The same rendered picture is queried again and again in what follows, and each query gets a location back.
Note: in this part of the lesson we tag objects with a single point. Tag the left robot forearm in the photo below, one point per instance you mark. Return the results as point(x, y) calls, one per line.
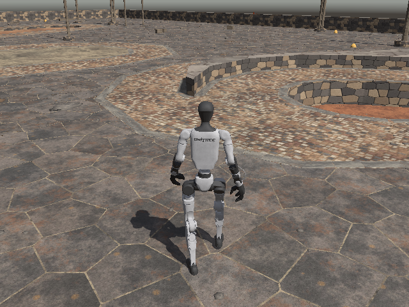
point(175, 166)

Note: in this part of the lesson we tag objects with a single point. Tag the robot left upper arm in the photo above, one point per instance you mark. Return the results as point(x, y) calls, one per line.
point(182, 143)

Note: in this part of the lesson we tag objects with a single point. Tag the robot right upper arm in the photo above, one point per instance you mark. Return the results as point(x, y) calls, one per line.
point(228, 147)

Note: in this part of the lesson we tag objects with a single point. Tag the robot left hand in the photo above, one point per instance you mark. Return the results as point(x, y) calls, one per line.
point(179, 176)

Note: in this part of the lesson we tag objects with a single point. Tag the right robot foot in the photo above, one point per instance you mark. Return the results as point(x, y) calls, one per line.
point(218, 242)

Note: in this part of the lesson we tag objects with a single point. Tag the robot right hand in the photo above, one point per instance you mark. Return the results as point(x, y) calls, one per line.
point(240, 193)

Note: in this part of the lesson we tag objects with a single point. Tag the right robot thigh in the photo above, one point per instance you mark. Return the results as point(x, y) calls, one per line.
point(219, 187)

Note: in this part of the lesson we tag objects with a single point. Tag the right robot forearm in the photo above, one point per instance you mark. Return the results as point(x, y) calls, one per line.
point(235, 173)

